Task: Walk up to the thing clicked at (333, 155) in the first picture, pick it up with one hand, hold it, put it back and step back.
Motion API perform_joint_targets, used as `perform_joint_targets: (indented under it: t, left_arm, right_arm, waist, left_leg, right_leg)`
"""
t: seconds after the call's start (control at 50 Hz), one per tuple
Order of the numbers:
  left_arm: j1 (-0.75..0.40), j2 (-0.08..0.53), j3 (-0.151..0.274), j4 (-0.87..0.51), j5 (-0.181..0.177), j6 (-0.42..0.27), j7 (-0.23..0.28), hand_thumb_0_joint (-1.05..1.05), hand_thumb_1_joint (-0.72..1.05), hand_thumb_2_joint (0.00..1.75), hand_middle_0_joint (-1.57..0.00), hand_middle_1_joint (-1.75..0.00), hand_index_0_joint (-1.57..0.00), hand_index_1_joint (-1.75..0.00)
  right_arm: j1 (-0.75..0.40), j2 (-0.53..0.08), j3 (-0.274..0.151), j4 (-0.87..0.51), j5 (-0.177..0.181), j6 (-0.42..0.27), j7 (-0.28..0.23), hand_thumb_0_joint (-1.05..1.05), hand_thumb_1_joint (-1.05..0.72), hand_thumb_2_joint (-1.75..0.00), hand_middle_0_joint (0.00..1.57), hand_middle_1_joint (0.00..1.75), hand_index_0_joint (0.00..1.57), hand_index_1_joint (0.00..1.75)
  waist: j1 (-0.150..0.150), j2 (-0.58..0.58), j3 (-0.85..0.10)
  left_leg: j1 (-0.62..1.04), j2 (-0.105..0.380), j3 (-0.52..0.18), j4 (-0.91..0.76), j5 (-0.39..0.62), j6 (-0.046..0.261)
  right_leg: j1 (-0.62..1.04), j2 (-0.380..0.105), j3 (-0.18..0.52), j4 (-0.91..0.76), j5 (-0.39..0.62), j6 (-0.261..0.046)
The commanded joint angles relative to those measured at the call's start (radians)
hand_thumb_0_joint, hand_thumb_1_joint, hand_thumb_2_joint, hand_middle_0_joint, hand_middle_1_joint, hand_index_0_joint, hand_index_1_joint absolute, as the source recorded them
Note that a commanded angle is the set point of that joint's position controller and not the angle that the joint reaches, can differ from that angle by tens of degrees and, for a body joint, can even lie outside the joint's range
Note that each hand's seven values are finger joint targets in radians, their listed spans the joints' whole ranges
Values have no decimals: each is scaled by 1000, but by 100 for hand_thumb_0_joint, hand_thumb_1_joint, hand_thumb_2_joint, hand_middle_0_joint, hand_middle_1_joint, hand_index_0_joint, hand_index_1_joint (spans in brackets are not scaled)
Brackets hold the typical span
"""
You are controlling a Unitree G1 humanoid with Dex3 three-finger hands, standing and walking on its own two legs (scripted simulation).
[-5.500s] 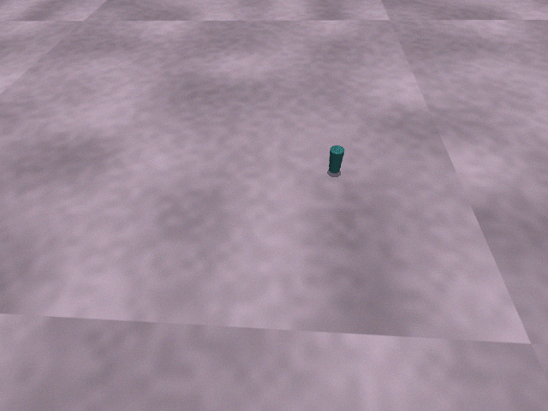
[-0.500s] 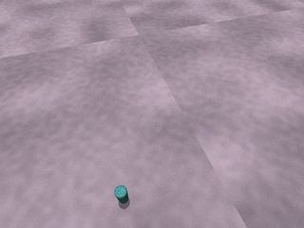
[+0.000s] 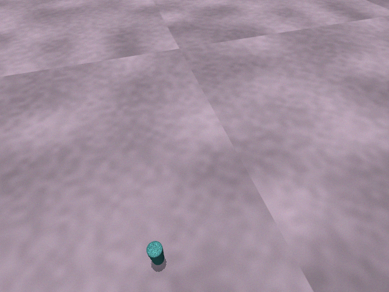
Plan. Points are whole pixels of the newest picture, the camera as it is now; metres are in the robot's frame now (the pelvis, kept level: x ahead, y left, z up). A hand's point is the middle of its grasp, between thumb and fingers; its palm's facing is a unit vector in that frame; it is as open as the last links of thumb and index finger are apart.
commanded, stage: stand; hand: left
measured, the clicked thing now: (156, 254) +0.44 +0.22 -0.71
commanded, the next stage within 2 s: none
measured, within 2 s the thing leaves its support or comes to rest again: neither
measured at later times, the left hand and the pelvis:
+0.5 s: hand out of the picture +0.08 +0.25 -0.15, palm faces -0.03 -0.94 -0.34, open 7.4 cm; pelvis +0.00 +0.00 +0.00, yaw -1 degrees
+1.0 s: hand out of the picture +0.07 +0.25 -0.15, palm faces -0.04 -0.94 -0.34, open 7.4 cm; pelvis +0.00 -0.01 +0.00, yaw -1 degrees
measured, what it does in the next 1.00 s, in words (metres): stands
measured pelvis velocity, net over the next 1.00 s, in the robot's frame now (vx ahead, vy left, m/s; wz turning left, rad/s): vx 0.00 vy -0.01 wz -0.01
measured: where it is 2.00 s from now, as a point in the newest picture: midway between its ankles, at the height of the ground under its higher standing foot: outside the picture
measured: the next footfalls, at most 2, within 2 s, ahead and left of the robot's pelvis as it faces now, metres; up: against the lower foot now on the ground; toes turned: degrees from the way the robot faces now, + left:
none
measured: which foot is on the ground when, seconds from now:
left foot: down 0.00-1.00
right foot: down 0.00-1.00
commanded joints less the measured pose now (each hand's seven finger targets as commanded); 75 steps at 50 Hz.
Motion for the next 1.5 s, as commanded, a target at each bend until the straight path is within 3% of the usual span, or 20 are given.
perform_joint_targets:
  t: [0.0,0.1,0.34,0.44,0.54,0.6,0.96,1.1,1.24,1.38,1.48]
  left_arm:
    - [-42,215,38,-55,-4,-19,20,0,90,90,-20,-30,-20,-30]
    - [-39,211,34,-53,-4,-19,18,0,90,90,-20,-30,-20,-30]
    - [-36,219,31,-55,-3,-21,17,0,90,90,-20,-30,-20,-30]
    - [-29,220,29,-55,-4,-24,19,0,90,90,-20,-30,-20,-30]
    - [-29,224,32,-56,-4,-19,19,0,90,90,-20,-30,-20,-30]
    - [-29,223,32,-57,-2,-18,19,0,90,90,-20,-30,-20,-30]
    - [-11,225,31,-63,-2,-22,18,0,90,90,-20,-30,-20,-30]
    - [-15,225,30,-61,-3,-18,18,0,90,90,-20,-30,-20,-30]
    - [-9,224,30,-61,-3,-20,16,0,90,90,-20,-30,-20,-30]
    - [-3,226,31,-67,-2,-22,18,0,90,90,-20,-30,-20,-30]
    - [-6,223,30,-65,-5,-18,18,0,90,90,-20,-30,-20,-30]
  right_arm:
    - [-63,-211,-30,-61,4,-23,-17,0,-90,-90,20,30,20,30]
    - [-61,-215,-31,-55,6,-21,-15,0,-90,-90,20,30,20,30]
    - [-56,-215,-28,-50,4,-21,-13,0,-90,-90,20,30,20,30]
    - [-54,-211,-27,-50,4,-22,-13,0,-90,-90,20,30,20,30]
    - [-46,-213,-26,-47,4,-19,-14,0,-90,-90,20,30,20,30]
    - [-46,-213,-27,-48,2,-19,-13,0,-90,-90,20,30,20,30]
    - [-35,-211,-26,-55,5,-22,-14,0,-90,-90,20,30,20,30]
    - [-24,-211,-26,-51,2,-18,-12,0,-90,-90,20,30,20,30]
    - [-23,-206,-25,-54,2,-20,-11,0,-90,-90,20,30,20,30]
    - [-20,-209,-26,-58,3,-23,-15,0,-90,-90,20,30,20,30]
    - [-22,-208,-24,-58,3,-19,-15,0,-90,-90,20,30,20,30]
  waist:
    - [5,22,-54]
    - [2,11,-69]
    - [3,-6,-96]
    - [3,-5,-99]
    - [0,5,-67]
    - [2,-3,-66]
    - [4,-8,-82]
    - [0,-4,-45]
    - [2,-9,-48]
    - [4,-5,-93]
    - [3,-2,-54]
  left_leg:
    - [18,112,-78,-53,248,30]
    - [38,113,-81,-66,198,22]
    - [47,119,-72,-63,204,31]
    - [64,122,-72,-52,266,28]
    - [35,112,-69,-75,165,24]
    - [33,118,-72,-78,154,24]
    - [56,123,-74,-66,211,27]
    - [22,113,-70,-85,108,25]
    - [24,115,-76,-86,143,26]
    - [68,122,-64,-55,240,31]
    - [43,117,-69,-74,196,23]
  right_leg:
    - [-6,-101,85,-54,187,-39]
    - [-15,-92,79,-65,124,-36]
    - [8,-103,86,-65,165,-42]
    - [9,-103,83,-57,217,-41]
    - [-9,-100,90,-75,137,-40]
    - [-14,-99,90,-75,114,-42]
    - [-5,-98,88,-65,174,-42]
    - [-27,-97,97,-84,89,-42]
    - [-21,-95,92,-75,105,-44]
    - [5,-105,95,-57,218,-47]
    - [-14,-95,90,-65,153,-44]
